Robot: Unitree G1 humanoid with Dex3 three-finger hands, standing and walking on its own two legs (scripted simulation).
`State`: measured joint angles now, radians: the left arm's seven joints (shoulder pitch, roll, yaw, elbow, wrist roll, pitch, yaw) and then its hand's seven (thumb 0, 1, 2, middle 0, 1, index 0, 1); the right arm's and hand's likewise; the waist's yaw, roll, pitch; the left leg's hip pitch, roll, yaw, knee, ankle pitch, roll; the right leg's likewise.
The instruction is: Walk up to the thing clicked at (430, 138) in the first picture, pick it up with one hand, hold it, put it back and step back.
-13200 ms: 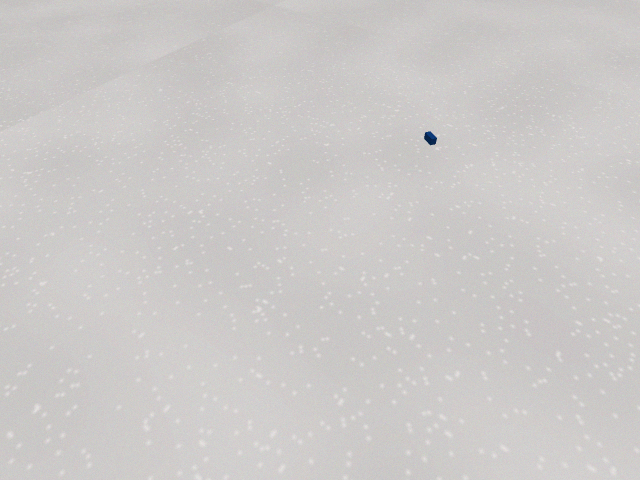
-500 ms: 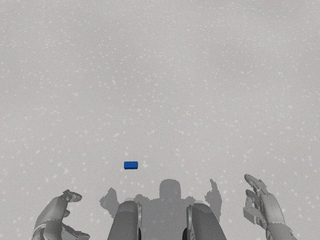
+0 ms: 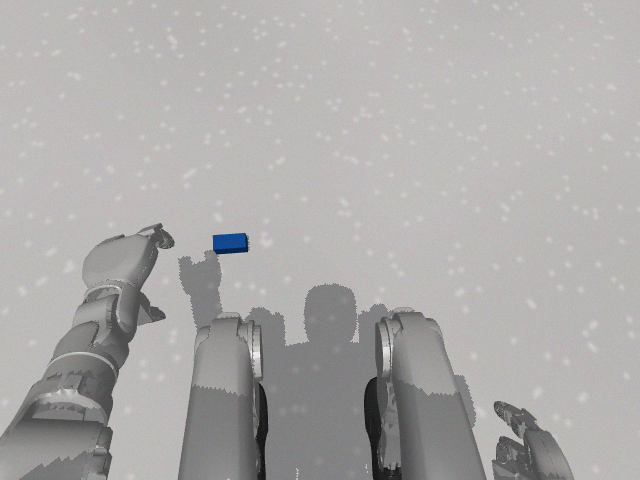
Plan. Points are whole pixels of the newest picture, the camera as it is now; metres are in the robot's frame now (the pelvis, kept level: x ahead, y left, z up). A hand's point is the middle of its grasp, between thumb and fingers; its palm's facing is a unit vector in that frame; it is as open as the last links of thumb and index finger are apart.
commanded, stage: rise first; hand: left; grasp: from above
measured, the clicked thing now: (230, 243) +0.51 +0.19 -0.42
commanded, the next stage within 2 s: none
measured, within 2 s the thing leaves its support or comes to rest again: neither
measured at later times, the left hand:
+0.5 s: hand (172, 262) +0.42 +0.25 -0.23, palm faces -0.46 -0.02 -0.89, open 12.3 cm
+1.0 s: hand (189, 251) +0.45 +0.23 -0.27, palm faces -0.46 -0.03 -0.89, open 12.2 cm
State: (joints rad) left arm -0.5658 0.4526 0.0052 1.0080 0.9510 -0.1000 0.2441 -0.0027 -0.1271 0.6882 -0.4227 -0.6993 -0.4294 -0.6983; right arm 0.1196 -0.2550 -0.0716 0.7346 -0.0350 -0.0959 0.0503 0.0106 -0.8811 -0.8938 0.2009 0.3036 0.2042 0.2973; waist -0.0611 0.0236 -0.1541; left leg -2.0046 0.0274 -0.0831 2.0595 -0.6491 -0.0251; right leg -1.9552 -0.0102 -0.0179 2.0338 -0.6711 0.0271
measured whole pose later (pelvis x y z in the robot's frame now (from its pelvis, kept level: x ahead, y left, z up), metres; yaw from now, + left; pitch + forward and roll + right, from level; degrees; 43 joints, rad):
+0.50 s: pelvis -0.01 +0.00 -0.07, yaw -2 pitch +33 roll -6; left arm -0.82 0.55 0.00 1.34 1.22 -0.17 0.39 0.00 -0.21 0.75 -0.34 -0.73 -0.36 -0.72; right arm 0.12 -0.24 -0.03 0.78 -0.11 -0.06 0.08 0.01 -0.90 -0.90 0.20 0.30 0.20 0.30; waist -0.16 0.00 -0.12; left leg -2.22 0.02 -0.12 2.29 -0.65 -0.02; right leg -2.15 0.00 -0.03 2.24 -0.67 0.04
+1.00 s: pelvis +0.00 +0.00 -0.10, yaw -3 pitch +34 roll -6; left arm -0.91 0.58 0.03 1.42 1.23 -0.16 0.44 0.00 -0.19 0.72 -0.33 -0.77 -0.36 -0.74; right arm 0.12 -0.25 0.00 0.78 -0.14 -0.06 0.11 0.00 -0.91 -0.90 0.20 0.30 0.20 0.30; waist -0.19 0.00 -0.08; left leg -2.30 0.02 -0.14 2.37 -0.68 -0.03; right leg -2.23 0.01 -0.04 2.32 -0.69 0.04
